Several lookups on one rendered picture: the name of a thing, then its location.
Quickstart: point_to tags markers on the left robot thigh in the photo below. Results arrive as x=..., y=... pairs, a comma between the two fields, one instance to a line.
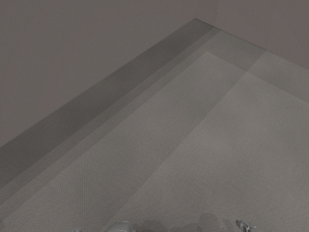
x=121, y=226

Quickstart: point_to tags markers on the right robot hand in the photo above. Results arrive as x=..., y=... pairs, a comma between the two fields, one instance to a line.
x=246, y=226

